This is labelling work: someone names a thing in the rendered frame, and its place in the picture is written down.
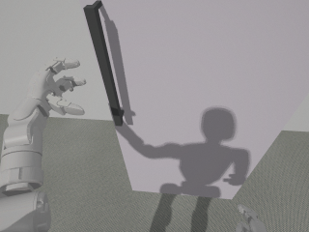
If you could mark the handle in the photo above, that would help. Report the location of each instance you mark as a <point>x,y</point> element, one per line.
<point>94,23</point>

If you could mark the robot left forearm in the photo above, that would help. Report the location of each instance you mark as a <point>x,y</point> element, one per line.
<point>21,157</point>

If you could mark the robot left hand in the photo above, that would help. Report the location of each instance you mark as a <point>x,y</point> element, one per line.
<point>42,84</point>

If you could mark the fridge door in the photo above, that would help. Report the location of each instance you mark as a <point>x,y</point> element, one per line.
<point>206,86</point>

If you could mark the robot right hand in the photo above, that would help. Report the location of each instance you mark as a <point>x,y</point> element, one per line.
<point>252,219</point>

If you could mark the left robot upper arm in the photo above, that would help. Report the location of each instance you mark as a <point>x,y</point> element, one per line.
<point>26,212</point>

